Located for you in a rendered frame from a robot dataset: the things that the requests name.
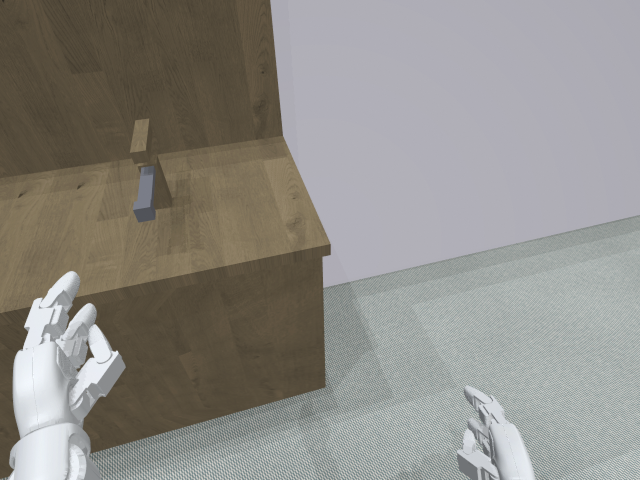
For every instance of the robot right hand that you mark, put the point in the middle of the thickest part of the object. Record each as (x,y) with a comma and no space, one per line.
(505,455)

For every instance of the counter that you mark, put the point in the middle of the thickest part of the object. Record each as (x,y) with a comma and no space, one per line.
(216,306)

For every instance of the left robot forearm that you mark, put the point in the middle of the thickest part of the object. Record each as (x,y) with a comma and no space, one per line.
(56,452)

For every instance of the tap lever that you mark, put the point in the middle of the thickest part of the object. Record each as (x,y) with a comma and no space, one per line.
(143,208)

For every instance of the robot left hand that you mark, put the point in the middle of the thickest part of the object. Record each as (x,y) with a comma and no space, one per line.
(44,371)

